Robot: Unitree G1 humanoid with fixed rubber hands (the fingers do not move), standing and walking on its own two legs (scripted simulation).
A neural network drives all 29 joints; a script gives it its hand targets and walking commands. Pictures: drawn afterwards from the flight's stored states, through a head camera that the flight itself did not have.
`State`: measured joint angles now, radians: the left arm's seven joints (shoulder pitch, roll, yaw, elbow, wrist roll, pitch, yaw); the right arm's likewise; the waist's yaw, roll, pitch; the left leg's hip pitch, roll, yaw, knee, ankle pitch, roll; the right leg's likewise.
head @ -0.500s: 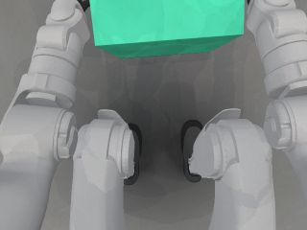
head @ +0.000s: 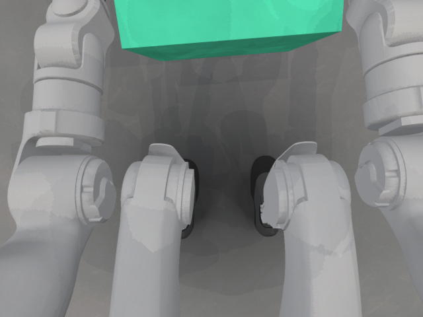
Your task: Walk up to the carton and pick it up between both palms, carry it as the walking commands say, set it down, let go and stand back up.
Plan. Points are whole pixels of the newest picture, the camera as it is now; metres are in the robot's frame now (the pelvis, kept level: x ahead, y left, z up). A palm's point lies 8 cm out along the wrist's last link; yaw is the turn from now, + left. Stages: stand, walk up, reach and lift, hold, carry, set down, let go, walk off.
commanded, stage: reach and lift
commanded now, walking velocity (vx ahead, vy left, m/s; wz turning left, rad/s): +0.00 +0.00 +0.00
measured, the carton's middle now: out of the picture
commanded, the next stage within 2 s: none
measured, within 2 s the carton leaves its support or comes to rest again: neither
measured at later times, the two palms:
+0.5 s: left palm out of the picture +0.52 +0.17 -0.07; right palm out of the picture +0.55 -0.17 -0.07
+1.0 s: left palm out of the picture +0.52 +0.16 -0.01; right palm out of the picture +0.54 -0.17 +0.00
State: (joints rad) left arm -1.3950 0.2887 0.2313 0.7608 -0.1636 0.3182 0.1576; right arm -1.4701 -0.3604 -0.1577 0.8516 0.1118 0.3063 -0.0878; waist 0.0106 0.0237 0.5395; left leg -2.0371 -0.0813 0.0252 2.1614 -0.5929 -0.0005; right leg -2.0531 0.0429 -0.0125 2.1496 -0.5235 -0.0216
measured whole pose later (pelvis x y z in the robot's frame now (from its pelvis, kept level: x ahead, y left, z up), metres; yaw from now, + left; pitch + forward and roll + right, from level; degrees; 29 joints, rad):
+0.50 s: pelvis -0.02 -0.01 +0.05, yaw +0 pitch +25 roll +3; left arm -1.36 0.21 0.42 0.65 0.01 0.40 0.09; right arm -1.47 -0.27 -0.30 0.79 -0.02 0.39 -0.06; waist 0.02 -0.02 0.53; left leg -1.90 -0.08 0.01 1.99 -0.53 -0.04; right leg -1.94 0.07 0.00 2.00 -0.50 -0.04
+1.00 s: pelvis -0.02 +0.00 +0.11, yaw -1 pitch +24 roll +1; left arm -1.27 0.16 0.40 0.53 0.03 0.43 0.10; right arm -1.36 -0.25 -0.32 0.64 -0.02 0.44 -0.04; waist 0.01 -0.01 0.52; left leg -1.72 -0.08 0.00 1.80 -0.51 -0.01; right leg -1.75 0.08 0.02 1.80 -0.48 -0.01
